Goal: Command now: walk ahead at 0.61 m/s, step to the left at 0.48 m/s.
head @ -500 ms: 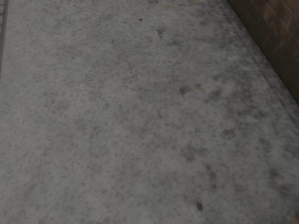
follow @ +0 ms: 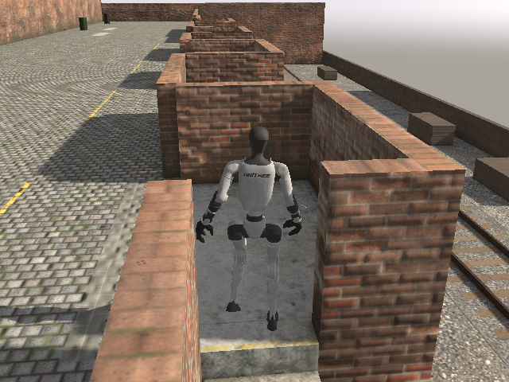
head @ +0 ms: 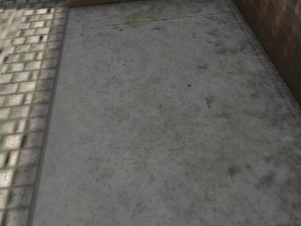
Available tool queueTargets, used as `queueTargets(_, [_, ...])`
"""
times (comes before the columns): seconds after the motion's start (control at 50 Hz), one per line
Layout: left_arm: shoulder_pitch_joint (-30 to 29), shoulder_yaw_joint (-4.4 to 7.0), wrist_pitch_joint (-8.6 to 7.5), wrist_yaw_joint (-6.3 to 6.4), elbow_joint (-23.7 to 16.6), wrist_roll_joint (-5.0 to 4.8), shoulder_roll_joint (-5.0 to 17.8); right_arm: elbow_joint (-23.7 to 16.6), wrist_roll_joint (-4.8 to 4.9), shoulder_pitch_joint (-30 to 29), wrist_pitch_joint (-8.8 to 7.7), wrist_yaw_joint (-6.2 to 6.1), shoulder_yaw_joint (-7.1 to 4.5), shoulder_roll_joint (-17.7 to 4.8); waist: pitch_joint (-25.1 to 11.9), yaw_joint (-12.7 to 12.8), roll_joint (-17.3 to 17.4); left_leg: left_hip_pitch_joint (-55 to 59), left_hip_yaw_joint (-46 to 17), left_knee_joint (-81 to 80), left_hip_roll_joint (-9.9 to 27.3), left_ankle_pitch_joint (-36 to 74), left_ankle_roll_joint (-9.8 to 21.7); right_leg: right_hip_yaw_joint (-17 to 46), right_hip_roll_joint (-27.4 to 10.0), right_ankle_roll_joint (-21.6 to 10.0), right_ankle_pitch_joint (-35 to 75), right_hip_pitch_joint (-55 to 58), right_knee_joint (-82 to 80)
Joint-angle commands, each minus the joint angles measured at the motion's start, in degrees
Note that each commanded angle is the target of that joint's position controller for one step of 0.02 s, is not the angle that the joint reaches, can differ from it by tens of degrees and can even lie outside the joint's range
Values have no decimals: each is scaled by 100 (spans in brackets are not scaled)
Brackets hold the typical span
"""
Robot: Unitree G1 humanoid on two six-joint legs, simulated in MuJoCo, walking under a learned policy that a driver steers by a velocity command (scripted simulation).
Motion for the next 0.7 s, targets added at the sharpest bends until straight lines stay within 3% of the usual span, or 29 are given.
queueTargets(0.02, [-334,85,-208,27,-277,102,875,-644,-99,-461,-76,35,54,15,-38,-239,-649,-1277,-439,-564,664,298,-148,1365,-1295,-674,1020,779,-1181])
queueTargets(0.04, [2,65,-176,-29,-109,102,766,-705,-81,-724,-28,120,164,219,112,-59,-1015,-1289,-107,-1246,838,225,-163,1047,-1191,-657,1281,750,-1280])
queueTargets(0.06, [409,74,-171,-97,16,106,739,-800,43,-1066,11,181,259,368,305,141,-1128,-1053,309,-1903,1023,241,-167,1011,-1238,-718,1553,453,-1554])
queueTargets(0.08, [434,96,-150,-136,-24,53,817,-880,109,-1437,22,235,317,448,505,205,-1075,-538,767,-2751,1183,494,-129,866,-1181,-692,1454,-1,-1843])
queueTargets(0.1, [397,114,-203,-156,-84,-5,829,-878,94,-1627,10,283,359,544,719,214,-1072,378,1179,-3439,1268,824,-19,760,-1111,-605,845,-747,-2277])
queueTargets(0.14, [408,223,-286,-142,-178,-72,1156,-698,155,-1547,-20,286,251,423,864,170,-1027,1289,1442,-3832,1118,1106,139,742,-1333,-698,699,-1064,-2642])
queueTargets(0.18, [375,318,-186,-172,-174,-58,1379,-565,137,-1142,-42,134,62,206,581,-81,-1167,1714,1559,-4033,858,283,233,287,-1400,-609,2383,-367,-1825])
queueTargets(0.2, [433,309,-112,-158,-129,-12,1264,-438,78,-506,-52,20,-18,137,85,-442,-1028,2395,1628,-4328,705,-95,311,-66,-1230,-512,3341,-126,-848])
queueTargets(0.22, [593,265,-53,-170,-120,-13,1063,-68,13,623,-37,-41,-120,-69,-626,-887,-872,3531,1687,-4327,547,-270,463,-244,-939,-400,3636,-241,564])
queueTargets(0.24, [782,137,-4,-199,-300,26,550,20,-48,1278,-72,-35,-184,-446,-1361,-1109,-35,4827,961,-4237,1367,-812,627,-242,-518,-385,1561,-1208,2321])
queueTargets(0.26, [525,20,104,-214,-687,100,203,-126,83,1318,-102,-68,-335,-1173,-1852,-1303,1847,5228,-933,-4893,2539,-34,1377,191,601,-159,-2123,-2627,4554])
queueTargets(0.28, [153,91,198,-178,-659,143,356,-27,247,1372,-106,-152,-325,-1067,-1378,-1285,1261,4721,-903,-5124,2468,486,1337,719,568,-338,-2042,-3057,5076])
queueTargets(0.3, [54,67,192,-166,-655,150,377,132,234,1003,-140,-273,-218,-781,-825,-919,1130,4138,-661,-5074,2316,710,1146,805,337,-350,-1532,-3169,4912])
queueTargets(0.32, [119,52,188,-173,-548,239,402,72,183,481,-111,-309,-108,-391,-565,-523,719,3448,-344,-5095,2041,339,911,667,46,-244,-1024,-2837,4172])
queueTargets(0.34, [214,69,175,-189,-480,376,453,50,151,240,-98,-295,-7,-117,-423,-218,703,2944,-328,-5279,1911,438,883,385,-142,-194,-886,-2485,3859])
queueTargets(0.36, [312,71,219,-221,-327,395,388,-95,134,72,-107,-271,51,108,-497,-186,602,2583,-285,-5462,1810,114,1021,105,-153,-146,-849,-2151,3879])
queueTargets(0.38, [232,39,268,-230,-270,337,317,-83,101,8,-98,-247,84,191,-396,-163,639,2356,-378,-5650,1805,16,1211,-17,-177,-116,-881,-2142,3763])
queueTargets(0.42, [-411,-46,306,-215,-367,211,231,21,95,142,-77,-190,103,205,116,-220,568,1998,-539,-6083,1922,-267,1527,-89,-340,-142,-893,-2397,3176])
queueTargets(0.44, [-708,-117,318,-235,-406,169,169,84,62,224,-62,-171,111,199,296,-228,441,1924,-482,-6219,1881,-338,1542,-99,-425,-183,-760,-2395,2666])
queueTargets(0.48, [-964,-213,305,-267,-389,86,121,167,38,302,-54,-159,130,181,326,-180,344,1794,-216,-6352,1674,-234,1456,-95,-419,-294,-215,-1842,1781])
queueTargets(0.54, [-789,-213,269,-247,-239,-33,214,270,160,351,-88,-110,174,128,249,1,-15,1442,129,-6226,1539,161,1297,-313,-156,-471,601,-512,1126])
queueTargets(0.58, [-217,-152,230,-172,9,18,354,380,216,423,-73,-71,198,30,183,311,-371,1161,523,-5223,1216,1232,1018,-472,78,-474,1023,666,554])
queueTargets(0.6, [542,-65,200,-85,247,79,533,444,188,449,-87,-85,205,-53,0,695,-618,651,870,-4082,919,1667,790,-210,-49,-515,772,1705,228])
queueTargets(0.62, [1684,63,167,13,405,208,1035,321,116,351,-118,-127,242,-14,-485,1216,-1535,-384,1218,-2070,621,37,519,1802,-1618,-767,-988,2847,-553])
queueTargets(0.64, [1415,35,239,113,183,223,1453,205,-22,985,-105,-170,248,222,-577,507,-1798,-1136,609,-592,261,-2199,341,4990,-3116,-1211,-3844,2563,-2030])
queueTargets(0.66, [500,33,354,159,58,113,1292,348,-91,777,1,-199,166,-189,154,323,-1310,-1337,339,108,324,-1351,263,5655,-2960,-1369,-4505,1360,-2692])
queueTargets(0.68, [123,-50,353,121,51,28,1023,347,-167,544,96,-191,108,-408,553,17,-803,-1389,116,626,468,-780,199,4743,-2799,-1267,-3594,890,-2399])
queueTargets(0.7, [67,-146,285,40,78,34,742,382,-143,433,109,-152,108,-410,530,-44,-524,-1437,-93,813,480,-445,182,3756,-2450,-1251,-2465,773,-2143])
Velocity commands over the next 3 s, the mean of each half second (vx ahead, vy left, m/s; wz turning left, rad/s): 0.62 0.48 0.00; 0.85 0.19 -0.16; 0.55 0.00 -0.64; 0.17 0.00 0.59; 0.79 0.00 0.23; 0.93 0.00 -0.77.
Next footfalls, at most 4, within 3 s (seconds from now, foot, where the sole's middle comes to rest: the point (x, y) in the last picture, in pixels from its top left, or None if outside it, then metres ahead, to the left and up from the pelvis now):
0.22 left None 0.30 0.26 -0.77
0.62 right None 0.51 0.16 -0.77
0.94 left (81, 197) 0.66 0.41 -0.77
1.34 right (136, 133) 1.03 0.16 -0.77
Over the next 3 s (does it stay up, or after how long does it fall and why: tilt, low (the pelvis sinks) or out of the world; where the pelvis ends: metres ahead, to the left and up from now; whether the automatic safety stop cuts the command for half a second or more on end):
stays up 1.73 0.30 -0.02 its command is cut before an obstacle from the start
